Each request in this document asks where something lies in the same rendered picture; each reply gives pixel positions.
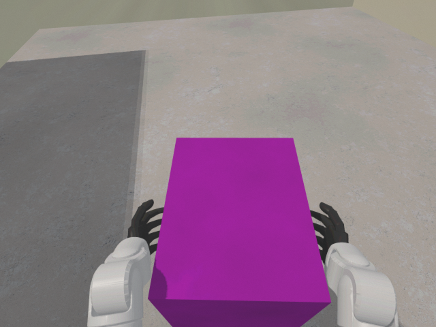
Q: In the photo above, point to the right robot hand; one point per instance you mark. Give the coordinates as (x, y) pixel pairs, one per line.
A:
(334, 231)

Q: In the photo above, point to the left robot hand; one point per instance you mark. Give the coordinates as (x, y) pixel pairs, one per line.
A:
(140, 226)

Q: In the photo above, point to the robot right forearm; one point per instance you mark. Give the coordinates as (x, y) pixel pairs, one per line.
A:
(365, 297)

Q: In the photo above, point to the carton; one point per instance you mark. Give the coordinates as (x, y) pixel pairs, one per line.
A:
(237, 246)

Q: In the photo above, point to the robot left forearm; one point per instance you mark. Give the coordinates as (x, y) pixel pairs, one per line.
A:
(116, 290)

